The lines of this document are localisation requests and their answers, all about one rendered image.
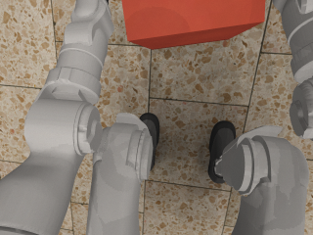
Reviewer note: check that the robot left upper arm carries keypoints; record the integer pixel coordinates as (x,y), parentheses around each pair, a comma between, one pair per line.
(34,197)

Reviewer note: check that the robot right thigh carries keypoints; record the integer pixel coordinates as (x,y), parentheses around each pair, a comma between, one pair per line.
(265,171)

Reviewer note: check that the robot left forearm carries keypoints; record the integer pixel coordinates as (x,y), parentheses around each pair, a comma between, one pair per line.
(82,56)

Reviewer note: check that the carton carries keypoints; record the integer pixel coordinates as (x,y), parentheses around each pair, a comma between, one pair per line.
(158,24)

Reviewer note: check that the right robot foot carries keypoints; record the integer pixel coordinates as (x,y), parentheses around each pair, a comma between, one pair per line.
(223,133)

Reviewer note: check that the robot right forearm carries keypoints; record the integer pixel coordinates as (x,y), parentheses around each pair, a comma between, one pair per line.
(297,23)

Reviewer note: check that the robot right upper arm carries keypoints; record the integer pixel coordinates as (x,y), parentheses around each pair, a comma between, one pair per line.
(301,109)

